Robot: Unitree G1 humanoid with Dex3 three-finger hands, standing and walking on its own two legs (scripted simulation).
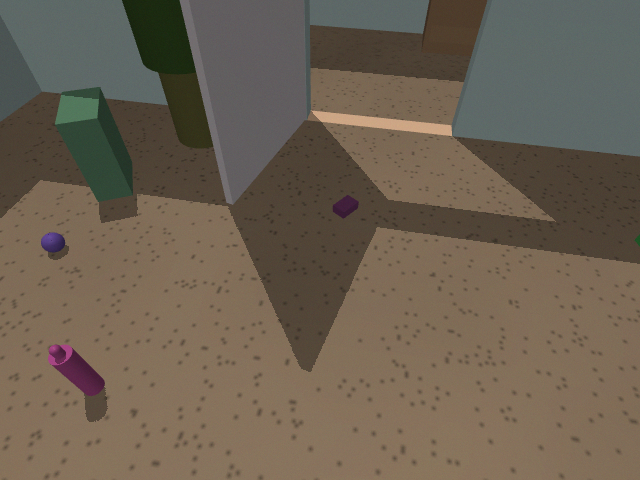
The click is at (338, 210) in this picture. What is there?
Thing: flat box
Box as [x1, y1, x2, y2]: [333, 195, 358, 218]
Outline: 348,195 333,205 333,211 343,218 357,208 358,202
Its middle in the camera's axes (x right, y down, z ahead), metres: +0.12 -0.20 +1.82
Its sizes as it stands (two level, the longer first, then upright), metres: 0.102 0.069 0.041
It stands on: the floor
